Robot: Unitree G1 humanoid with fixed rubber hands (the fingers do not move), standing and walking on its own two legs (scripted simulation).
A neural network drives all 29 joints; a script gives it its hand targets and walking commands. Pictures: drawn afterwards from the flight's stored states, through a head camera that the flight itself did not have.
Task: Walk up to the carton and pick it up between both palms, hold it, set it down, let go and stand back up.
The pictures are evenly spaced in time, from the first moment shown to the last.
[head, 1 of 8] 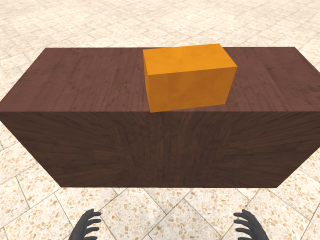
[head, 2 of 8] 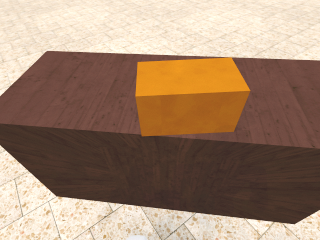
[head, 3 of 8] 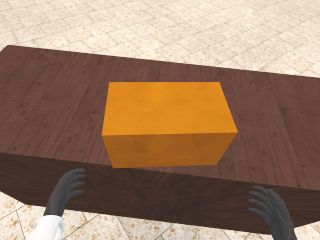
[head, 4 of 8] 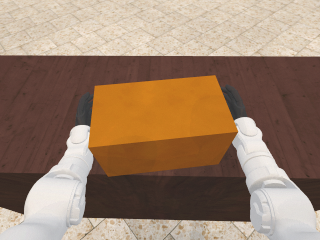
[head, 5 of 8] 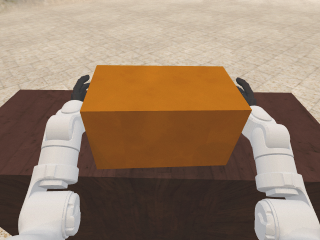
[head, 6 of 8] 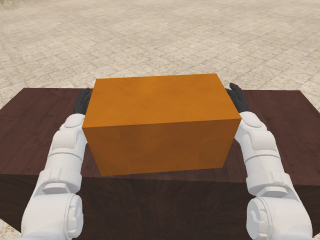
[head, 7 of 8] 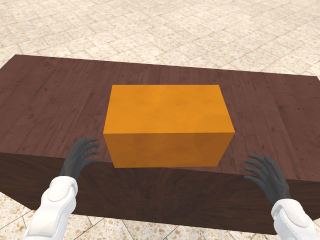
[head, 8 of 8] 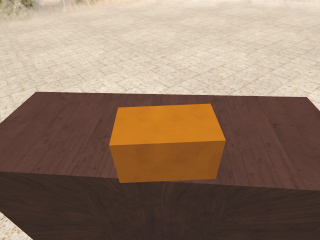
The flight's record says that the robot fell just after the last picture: no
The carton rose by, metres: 0.16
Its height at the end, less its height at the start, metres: +0.00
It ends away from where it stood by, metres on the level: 0.02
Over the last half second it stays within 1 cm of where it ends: yes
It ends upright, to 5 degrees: yes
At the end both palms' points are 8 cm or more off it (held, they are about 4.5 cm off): yes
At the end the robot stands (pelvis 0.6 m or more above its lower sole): yes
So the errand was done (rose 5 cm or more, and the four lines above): yes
